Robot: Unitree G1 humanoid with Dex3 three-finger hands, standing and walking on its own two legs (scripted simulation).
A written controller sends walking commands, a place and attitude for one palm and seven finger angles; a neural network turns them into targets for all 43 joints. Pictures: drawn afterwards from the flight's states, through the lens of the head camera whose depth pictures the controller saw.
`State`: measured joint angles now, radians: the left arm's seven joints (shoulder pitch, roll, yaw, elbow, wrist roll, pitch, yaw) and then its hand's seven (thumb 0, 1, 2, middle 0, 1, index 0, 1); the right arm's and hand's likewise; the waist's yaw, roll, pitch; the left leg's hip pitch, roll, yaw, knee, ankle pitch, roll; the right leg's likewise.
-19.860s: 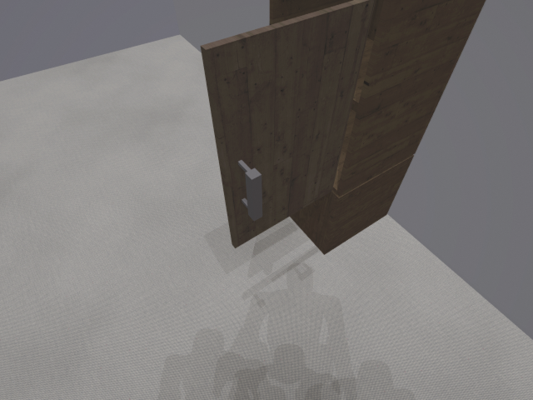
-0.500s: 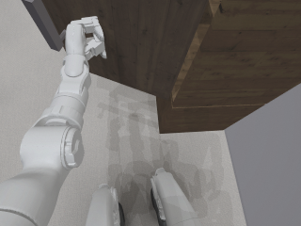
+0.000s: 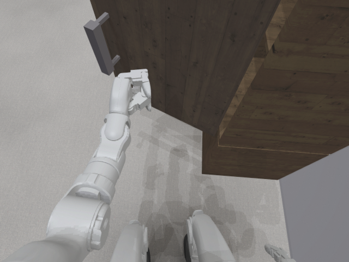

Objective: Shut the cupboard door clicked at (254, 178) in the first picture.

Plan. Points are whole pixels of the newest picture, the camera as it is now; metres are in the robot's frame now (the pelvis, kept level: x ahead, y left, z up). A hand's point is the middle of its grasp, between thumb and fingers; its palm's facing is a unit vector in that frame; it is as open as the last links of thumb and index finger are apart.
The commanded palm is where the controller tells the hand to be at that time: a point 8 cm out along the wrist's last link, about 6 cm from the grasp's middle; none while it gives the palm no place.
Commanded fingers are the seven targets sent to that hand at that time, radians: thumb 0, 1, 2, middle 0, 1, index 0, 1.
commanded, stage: draw the hand back to the body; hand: left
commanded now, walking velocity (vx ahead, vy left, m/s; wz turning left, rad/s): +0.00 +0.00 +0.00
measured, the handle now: (106, 45) +0.64 +0.13 +0.04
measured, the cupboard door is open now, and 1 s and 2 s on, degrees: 66 66 66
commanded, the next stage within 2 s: step back with the hand held close in 1.66 s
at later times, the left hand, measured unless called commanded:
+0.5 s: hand (93, 110) +0.38 +0.11 +0.14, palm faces -0.14 -0.99 -0.02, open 3.1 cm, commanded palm +0.35 +0.17 +0.14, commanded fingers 0.00 0.90 0.90 -1.25 -1.44 -1.25 -1.44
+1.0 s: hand out of the picture +0.30 +0.23 +0.23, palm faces +0.22 -0.93 -0.28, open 4.0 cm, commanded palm +0.25 +0.28 +0.25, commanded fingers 0.00 0.90 0.90 -0.56 -0.69 -0.56 -0.69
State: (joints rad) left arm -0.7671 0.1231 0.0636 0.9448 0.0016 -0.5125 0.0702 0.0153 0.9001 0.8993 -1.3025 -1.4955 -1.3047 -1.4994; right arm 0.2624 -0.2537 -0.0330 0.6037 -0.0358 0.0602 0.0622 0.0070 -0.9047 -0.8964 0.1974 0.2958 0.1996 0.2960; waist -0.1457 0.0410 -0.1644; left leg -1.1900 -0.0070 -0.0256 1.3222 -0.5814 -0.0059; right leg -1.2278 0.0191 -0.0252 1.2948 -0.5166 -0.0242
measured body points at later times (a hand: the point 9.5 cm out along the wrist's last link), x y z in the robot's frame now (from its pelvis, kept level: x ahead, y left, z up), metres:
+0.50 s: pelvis +0.02 +0.01 +0.07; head +0.08 +0.01 +0.51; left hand +0.38 +0.16 +0.15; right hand +0.11 -0.24 -0.04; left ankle +0.02 +0.12 -0.61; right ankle +0.04 -0.11 -0.61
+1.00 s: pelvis +0.06 +0.03 +0.12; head +0.05 +0.01 +0.57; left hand +0.28 +0.28 +0.25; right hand +0.26 -0.16 +0.05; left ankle +0.02 +0.12 -0.61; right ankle +0.04 -0.11 -0.61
